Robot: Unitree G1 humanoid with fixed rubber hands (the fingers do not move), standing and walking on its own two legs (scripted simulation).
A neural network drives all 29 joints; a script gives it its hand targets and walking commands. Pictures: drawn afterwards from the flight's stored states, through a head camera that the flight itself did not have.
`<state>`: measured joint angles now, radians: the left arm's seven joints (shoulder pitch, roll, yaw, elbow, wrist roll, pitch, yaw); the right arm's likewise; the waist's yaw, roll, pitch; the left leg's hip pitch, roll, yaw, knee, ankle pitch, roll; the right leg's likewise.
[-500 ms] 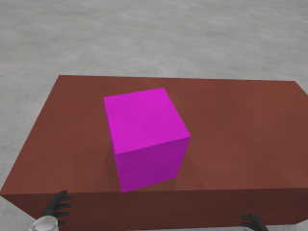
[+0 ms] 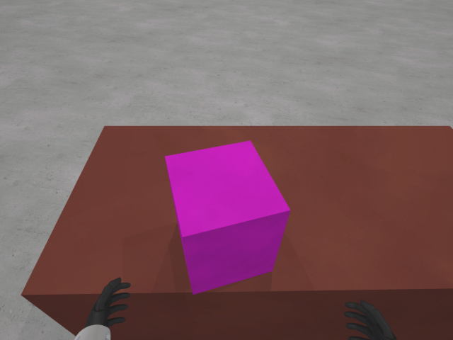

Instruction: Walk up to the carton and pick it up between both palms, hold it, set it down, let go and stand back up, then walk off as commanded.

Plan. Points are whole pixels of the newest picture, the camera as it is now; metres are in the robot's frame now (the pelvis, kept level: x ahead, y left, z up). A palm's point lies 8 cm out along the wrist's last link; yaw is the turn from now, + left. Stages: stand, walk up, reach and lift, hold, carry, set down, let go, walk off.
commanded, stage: reach and lift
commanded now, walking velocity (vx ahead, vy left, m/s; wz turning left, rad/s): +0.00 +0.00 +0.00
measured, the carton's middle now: (221, 217) +0.41 +0.03 -0.06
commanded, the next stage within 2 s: none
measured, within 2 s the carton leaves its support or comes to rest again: neither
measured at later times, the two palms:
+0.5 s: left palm (117, 315) +0.19 +0.20 -0.04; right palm (378, 322) +0.20 -0.26 -0.06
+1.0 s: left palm (138, 297) +0.21 +0.16 -0.02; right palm (380, 305) +0.22 -0.26 -0.04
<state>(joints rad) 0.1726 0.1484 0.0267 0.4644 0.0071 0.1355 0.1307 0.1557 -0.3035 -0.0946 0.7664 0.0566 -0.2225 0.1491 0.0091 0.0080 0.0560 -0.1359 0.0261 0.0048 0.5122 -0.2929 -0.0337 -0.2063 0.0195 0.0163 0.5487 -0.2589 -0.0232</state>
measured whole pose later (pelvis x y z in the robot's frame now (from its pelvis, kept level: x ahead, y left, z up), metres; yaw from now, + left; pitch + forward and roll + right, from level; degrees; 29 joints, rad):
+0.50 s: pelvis +0.04 -0.01 +0.00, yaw +1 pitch -2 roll +0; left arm 0.32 0.05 0.01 0.42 0.07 -0.23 0.17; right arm 0.14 -0.34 0.07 0.98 0.30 -0.59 0.18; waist 0.03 0.00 0.02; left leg -0.12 0.06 -0.03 0.47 -0.32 -0.05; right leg -0.17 0.05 -0.02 0.47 -0.27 -0.04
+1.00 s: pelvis +0.01 -0.02 +0.00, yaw +1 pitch +0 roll +1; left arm 0.17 0.01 -0.02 0.45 0.02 -0.28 0.24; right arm 0.04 -0.33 0.12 0.94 0.39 -0.59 0.21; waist 0.04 -0.04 -0.03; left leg -0.23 0.05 -0.02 0.54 -0.31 -0.07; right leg -0.30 0.04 -0.01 0.59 -0.29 -0.06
